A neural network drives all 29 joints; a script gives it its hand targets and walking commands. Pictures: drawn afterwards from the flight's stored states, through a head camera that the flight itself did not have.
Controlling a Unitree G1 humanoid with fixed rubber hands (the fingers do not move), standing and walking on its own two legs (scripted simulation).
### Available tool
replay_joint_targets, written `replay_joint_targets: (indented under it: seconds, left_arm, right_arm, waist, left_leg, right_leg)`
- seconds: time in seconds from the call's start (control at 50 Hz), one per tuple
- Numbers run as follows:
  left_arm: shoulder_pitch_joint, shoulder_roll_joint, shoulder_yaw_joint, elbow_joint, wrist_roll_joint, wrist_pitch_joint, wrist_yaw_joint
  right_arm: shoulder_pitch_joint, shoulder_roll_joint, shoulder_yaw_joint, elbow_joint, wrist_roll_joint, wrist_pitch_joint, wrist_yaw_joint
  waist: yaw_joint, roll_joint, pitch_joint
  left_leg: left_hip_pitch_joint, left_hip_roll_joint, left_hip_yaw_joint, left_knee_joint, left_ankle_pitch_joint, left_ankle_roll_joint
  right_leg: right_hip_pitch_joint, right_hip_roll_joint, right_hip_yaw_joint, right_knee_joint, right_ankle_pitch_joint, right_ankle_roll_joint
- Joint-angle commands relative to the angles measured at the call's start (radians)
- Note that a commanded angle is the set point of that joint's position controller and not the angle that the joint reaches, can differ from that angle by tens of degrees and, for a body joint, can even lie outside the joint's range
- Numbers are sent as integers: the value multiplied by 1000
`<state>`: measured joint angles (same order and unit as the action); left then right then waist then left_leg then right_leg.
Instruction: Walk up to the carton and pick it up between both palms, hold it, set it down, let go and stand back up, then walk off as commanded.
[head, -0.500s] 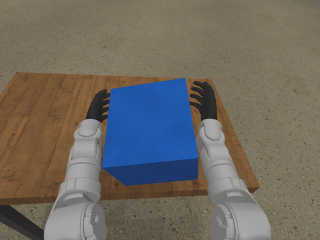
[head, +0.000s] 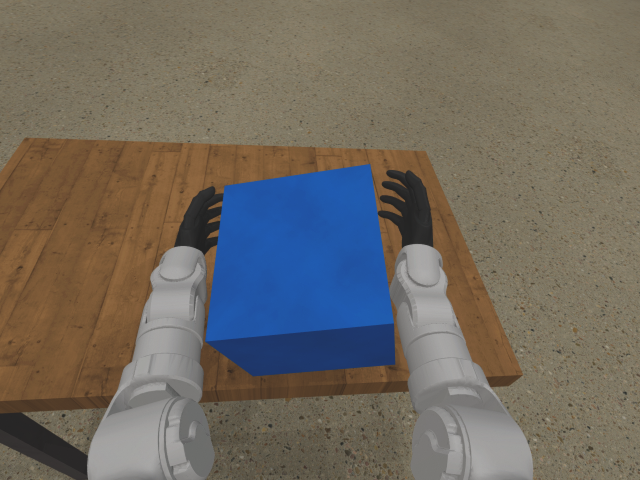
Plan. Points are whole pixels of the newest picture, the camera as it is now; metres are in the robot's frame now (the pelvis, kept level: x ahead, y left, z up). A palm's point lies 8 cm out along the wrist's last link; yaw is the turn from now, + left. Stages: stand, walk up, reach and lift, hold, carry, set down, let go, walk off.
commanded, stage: set down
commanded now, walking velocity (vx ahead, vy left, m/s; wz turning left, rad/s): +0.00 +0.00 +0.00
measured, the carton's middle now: (309, 274) +0.36 +0.00 +0.05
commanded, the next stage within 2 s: none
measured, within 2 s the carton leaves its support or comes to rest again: neither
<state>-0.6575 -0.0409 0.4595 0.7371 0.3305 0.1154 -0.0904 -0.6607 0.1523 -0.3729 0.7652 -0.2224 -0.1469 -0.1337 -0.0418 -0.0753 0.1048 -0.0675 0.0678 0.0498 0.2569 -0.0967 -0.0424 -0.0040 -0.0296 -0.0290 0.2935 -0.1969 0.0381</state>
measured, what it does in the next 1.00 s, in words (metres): stands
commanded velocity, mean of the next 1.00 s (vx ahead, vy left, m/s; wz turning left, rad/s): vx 0.00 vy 0.00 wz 0.00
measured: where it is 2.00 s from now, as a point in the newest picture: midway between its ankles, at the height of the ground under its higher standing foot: outside the picture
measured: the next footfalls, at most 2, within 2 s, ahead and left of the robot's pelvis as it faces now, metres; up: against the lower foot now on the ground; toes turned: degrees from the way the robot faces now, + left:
none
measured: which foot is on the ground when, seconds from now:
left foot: down 0.00-1.00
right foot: down 0.00-1.00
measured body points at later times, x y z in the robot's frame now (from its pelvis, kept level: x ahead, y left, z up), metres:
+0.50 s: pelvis +0.01 +0.00 +0.00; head +0.03 +0.03 +0.45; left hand +0.41 +0.15 +0.05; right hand +0.40 -0.14 +0.10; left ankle +0.03 +0.15 -0.75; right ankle -0.02 -0.13 -0.75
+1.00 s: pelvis +0.01 +0.00 +0.00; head +0.03 +0.03 +0.45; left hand +0.41 +0.14 +0.04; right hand +0.40 -0.14 +0.09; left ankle +0.03 +0.15 -0.75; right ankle -0.02 -0.13 -0.75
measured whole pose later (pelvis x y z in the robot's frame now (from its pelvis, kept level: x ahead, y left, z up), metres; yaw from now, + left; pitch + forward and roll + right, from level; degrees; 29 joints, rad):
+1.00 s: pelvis +0.01 +0.00 +0.00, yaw +0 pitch -1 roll +0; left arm -0.65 -0.04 0.51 0.86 0.35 -0.01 -0.09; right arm -0.64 0.18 -0.45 0.81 -0.31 -0.22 -0.12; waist -0.04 -0.08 0.07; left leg -0.13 0.07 0.06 0.25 -0.10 -0.04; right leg -0.07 -0.03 -0.02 0.29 -0.20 0.04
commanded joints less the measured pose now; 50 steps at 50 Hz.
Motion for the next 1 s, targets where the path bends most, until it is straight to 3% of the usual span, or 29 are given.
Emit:
replay_joint_targets:
  seconds: [0.0,0.24,0.26,0.32,0.38,0.42,0.62,0.7,0.78,0.82,0.86,0.9,0.92,0.94,0.98]
  left_arm:
    - [-644,-445,-289,-123,45,-130,-106]
    - [-659,-449,-277,-112,56,-162,-97]
    - [-642,-442,-266,-97,61,-161,-98]
    - [-628,-443,-260,-70,64,-165,-102]
    - [-654,-431,-247,-83,63,-179,-96]
    - [-654,-445,-257,-83,64,-189,-91]
    - [-629,-456,-253,-59,73,-224,-81]
    - [-606,-443,-233,-20,81,-229,-84]
    - [-626,-469,-266,-32,64,-255,-74]
    - [-594,-471,-259,-23,80,-257,-68]
    - [-624,-460,-251,-30,82,-269,-70]
    - [-587,-459,-232,15,85,-269,-77]
    - [-599,-446,-217,17,99,-271,-79]
    - [-591,-445,-212,18,96,-273,-77]
    - [-576,-455,-204,38,107,-268,-79]
  right_arm:
    - [-368,558,293,42,-133,-22,108]
    - [-353,574,255,62,-165,-39,118]
    - [-353,583,265,57,-163,-33,119]
    - [-331,577,252,71,-177,-35,118]
    - [-343,583,254,69,-178,-40,120]
    - [-332,585,246,87,-187,-47,124]
    - [-316,603,250,109,-191,-80,124]
    - [-311,592,239,121,-203,-82,120]
    - [-310,599,226,125,-210,-106,125]
    - [-302,603,241,134,-202,-113,126]
    - [-303,604,234,145,-208,-115,124]
    - [-305,603,224,143,-219,-116,124]
    - [-303,600,213,156,-219,-113,125]
    - [-302,606,219,153,-226,-114,126]
    - [-299,599,195,161,-229,-113,127]
  waist:
    - [19,59,-512]
    - [15,88,-542]
    - [28,74,-536]
    - [12,72,-499]
    - [29,77,-527]
    - [13,84,-535]
    - [27,96,-543]
    - [25,72,-506]
    - [15,96,-564]
    - [27,97,-548]
    - [22,97,-557]
    - [21,62,-520]
    - [25,81,-497]
    - [35,65,-498]
    - [29,76,-481]
  left_leg:
    - [104,-94,127,-20,132,37]
    - [84,-88,122,-7,176,29]
    - [71,-88,123,-9,170,34]
    - [53,-89,124,-15,150,39]
    - [55,-86,126,-13,156,38]
    - [56,-84,120,-8,168,34]
    - [57,-81,118,6,207,32]
    - [32,-83,121,-7,156,43]
    - [56,-76,112,14,201,32]
    - [60,-77,109,21,233,30]
    - [47,-77,109,19,222,32]
    - [19,-80,111,9,187,43]
    - [9,-82,115,2,168,44]
    - [8,-80,118,-1,165,45]
    - [7,-77,117,-5,156,46]
  right_leg:
    - [111,30,-57,-3,457,66]
    - [92,29,-58,13,486,61]
    - [96,27,-54,13,497,63]
    - [110,24,-55,12,488,64]
    - [106,25,-53,15,493,64]
    - [95,27,-56,21,503,63]
    - [71,25,-52,20,524,57]
    - [70,22,-51,14,494,62]
    - [33,29,-58,16,495,52]
    - [32,30,-57,22,532,52]
    - [43,24,-52,23,543,56]
    - [59,19,-46,23,548,64]
    - [59,19,-45,21,516,61]
    - [60,21,-46,19,514,62]
    - [49,18,-46,14,496,58]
